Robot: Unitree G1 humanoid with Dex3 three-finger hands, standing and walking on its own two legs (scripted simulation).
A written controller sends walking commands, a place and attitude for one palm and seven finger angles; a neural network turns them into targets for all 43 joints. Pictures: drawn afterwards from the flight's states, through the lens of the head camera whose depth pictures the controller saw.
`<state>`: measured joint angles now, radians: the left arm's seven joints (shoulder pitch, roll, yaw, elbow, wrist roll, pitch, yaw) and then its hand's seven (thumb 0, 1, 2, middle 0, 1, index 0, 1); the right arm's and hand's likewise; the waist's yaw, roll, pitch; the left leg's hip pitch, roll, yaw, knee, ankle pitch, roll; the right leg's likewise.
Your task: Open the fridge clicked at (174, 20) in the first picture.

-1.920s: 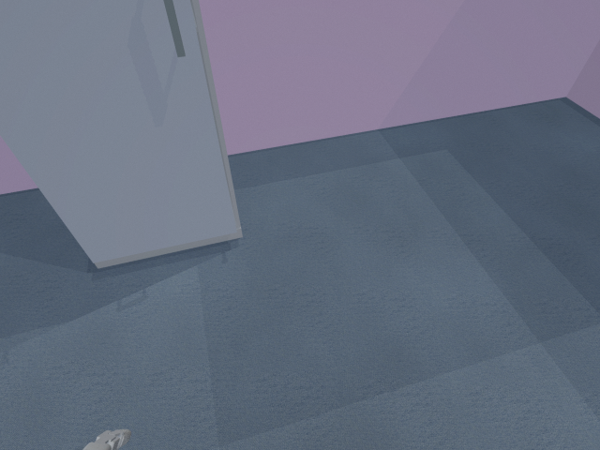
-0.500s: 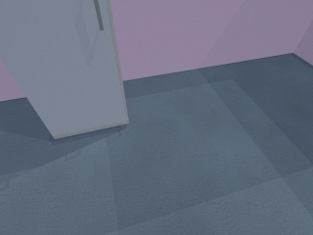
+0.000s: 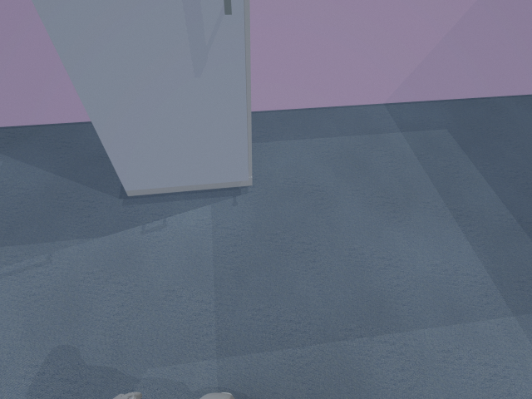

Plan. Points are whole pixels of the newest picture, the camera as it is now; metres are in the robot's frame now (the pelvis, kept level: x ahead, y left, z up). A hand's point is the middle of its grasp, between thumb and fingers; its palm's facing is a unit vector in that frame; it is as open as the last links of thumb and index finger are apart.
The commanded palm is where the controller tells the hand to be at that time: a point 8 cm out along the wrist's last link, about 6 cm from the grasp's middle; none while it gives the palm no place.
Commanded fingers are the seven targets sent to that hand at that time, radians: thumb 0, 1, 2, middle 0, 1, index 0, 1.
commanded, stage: walk to a spot facing it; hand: right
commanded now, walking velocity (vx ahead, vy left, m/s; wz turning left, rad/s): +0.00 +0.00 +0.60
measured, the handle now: out of the picture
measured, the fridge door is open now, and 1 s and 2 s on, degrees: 0 0 0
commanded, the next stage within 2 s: none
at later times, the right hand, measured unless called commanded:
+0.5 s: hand out of the picture +0.10 -0.25 -0.16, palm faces -0.15 +0.97 -0.19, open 7.4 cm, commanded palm none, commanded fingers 0.00 -0.90 -0.90 0.20 0.30 0.20 0.30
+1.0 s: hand (307, 267) +0.40 -0.08 -0.17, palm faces -0.58 +0.80 -0.16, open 7.4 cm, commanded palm none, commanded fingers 0.00 -0.90 -0.90 0.20 0.30 0.20 0.30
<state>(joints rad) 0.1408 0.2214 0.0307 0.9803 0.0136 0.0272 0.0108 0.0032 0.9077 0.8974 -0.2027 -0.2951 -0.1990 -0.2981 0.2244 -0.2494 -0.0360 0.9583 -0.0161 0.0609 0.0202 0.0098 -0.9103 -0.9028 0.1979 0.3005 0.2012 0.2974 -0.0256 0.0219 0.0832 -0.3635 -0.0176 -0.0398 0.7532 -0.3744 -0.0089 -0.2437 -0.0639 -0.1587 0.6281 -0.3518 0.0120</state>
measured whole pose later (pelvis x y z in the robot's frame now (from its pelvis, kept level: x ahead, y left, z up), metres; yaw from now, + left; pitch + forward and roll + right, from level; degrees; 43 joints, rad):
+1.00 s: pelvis +0.18 -0.02 -0.01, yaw +33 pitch +0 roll +1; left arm 0.45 0.14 0.03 1.07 0.00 0.01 0.02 0.01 0.91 0.90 -0.20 -0.29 -0.20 -0.30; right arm 0.04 -0.20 -0.06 0.88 -0.02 -0.01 0.03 0.01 -0.91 -0.90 0.20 0.30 0.20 0.30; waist 0.06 0.02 0.14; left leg -0.42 -0.02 0.13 0.68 -0.27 0.08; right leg -0.22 -0.13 -0.23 1.06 -0.57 0.04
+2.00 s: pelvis +0.27 +0.00 +0.02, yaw +69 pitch +1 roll +0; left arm 0.23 0.25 0.07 0.95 0.03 0.05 -0.01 0.01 0.91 0.90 -0.20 -0.29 -0.19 -0.30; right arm 0.19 -0.20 -0.06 0.92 -0.01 0.00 0.01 0.01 -0.91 -0.90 0.20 0.30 0.20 0.30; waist 0.03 -0.03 0.05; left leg -0.21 -0.02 0.01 0.49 -0.30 0.03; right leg -0.50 -0.14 -0.07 1.05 -0.37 0.10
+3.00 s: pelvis +0.35 +0.19 +0.01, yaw +96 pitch +0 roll +2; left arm 0.22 0.19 0.03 0.96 0.01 0.02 0.01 0.00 0.91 0.90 -0.20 -0.29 -0.19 -0.30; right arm 0.13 -0.16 -0.03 0.95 -0.02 0.01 -0.01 0.01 -0.91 -0.90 0.20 0.30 0.20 0.30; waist 0.04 -0.02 0.03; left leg -0.25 0.00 0.09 0.54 -0.29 0.01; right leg -0.39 -0.10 -0.06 0.76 -0.33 0.05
